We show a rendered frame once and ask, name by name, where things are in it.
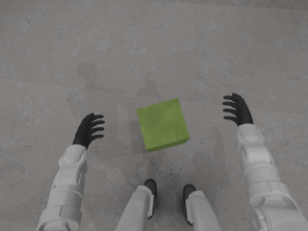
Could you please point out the left robot hand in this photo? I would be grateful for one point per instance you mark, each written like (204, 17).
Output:
(84, 133)

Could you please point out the carton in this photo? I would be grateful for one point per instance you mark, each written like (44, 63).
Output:
(163, 125)

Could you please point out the right robot hand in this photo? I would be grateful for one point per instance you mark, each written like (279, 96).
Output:
(242, 113)

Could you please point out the robot right forearm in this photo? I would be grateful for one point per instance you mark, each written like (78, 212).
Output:
(264, 185)

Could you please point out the right robot shin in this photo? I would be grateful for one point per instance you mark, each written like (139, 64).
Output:
(196, 193)

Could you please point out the robot right upper arm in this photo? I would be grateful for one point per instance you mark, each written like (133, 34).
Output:
(269, 218)

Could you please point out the robot left foot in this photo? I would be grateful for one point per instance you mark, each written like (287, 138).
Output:
(151, 184)

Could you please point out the robot left forearm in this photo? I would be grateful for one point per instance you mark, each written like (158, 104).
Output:
(62, 211)

